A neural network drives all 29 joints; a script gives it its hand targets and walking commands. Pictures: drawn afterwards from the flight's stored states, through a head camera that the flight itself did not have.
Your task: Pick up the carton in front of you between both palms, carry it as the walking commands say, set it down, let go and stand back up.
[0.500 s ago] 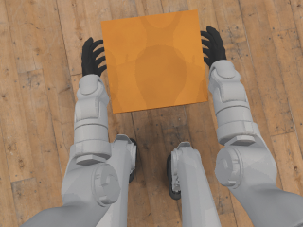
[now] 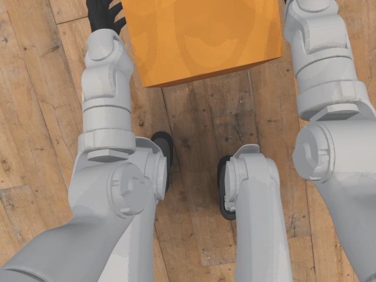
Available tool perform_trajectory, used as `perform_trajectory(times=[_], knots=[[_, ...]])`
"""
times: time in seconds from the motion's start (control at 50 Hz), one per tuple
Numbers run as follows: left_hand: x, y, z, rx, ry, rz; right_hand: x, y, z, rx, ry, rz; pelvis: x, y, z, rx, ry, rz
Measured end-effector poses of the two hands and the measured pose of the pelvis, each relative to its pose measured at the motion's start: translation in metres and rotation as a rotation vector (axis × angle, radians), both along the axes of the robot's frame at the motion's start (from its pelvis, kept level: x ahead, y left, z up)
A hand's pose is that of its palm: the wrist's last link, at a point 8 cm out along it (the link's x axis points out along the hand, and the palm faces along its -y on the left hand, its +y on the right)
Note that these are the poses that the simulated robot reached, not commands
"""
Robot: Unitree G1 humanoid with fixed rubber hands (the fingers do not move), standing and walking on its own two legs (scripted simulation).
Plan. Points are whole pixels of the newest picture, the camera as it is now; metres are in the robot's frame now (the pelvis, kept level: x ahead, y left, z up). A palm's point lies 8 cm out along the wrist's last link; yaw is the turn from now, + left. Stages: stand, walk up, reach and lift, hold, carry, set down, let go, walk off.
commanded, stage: set down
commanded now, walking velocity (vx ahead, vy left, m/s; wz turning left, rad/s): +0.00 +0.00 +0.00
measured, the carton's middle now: (198, 22) +0.53 +0.02 -0.23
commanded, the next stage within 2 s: none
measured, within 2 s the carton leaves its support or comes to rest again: rests again in 1.26 s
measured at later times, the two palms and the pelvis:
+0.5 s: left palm (112, 17) +0.53 +0.17 -0.19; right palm out of the picture +0.57 -0.13 -0.22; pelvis +0.00 -0.01 -0.05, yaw +2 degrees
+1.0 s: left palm (107, 20) +0.53 +0.19 -0.21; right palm (273, 3) +0.57 -0.12 -0.23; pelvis +0.00 +0.00 -0.06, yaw +2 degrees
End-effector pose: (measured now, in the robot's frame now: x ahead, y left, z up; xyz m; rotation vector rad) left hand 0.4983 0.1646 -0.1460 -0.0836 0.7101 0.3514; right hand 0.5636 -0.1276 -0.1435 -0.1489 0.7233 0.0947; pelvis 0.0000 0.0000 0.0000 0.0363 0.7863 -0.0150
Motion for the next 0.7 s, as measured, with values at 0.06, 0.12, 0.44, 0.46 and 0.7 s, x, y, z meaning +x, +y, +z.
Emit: perform_trajectory(times=[0.06, 0.12, 0.44, 0.46, 0.7], knots=[[0.01, 0.001, -0.012, 0.005, 0.018, -0.001, 0.005, 0.0, -0.021, -0.004, 0.017, 0.008, 0.001, -0.001, -0.01, 0.006, -0.01, 0.0], [0.022, 0.004, -0.018, 0.026, 0.017, -0.011, 0.01, 0.002, -0.036, 0.003, 0.012, 0.012, 0.003, -0.003, -0.019, 0.014, -0.017, -0.001], [0.033, 0.005, -0.041, 0.029, 0.041, -0.026, 0.013, 0.002, -0.073, 0.002, 0.032, 0.031, 0.006, -0.012, -0.045, 0.043, 0.003, -0.007], [0.032, 0.005, -0.042, 0.027, 0.043, -0.029, 0.012, 0.001, -0.074, 0.0, 0.033, 0.032, 0.005, -0.012, -0.046, 0.042, 0.001, -0.007], [0.028, 0.011, -0.052, 0.024, 0.069, -0.052, 0.006, 0.004, -0.081, 0.005, 0.053, 0.058, -0.002, -0.01, -0.051, 0.036, -0.048, -0.006]])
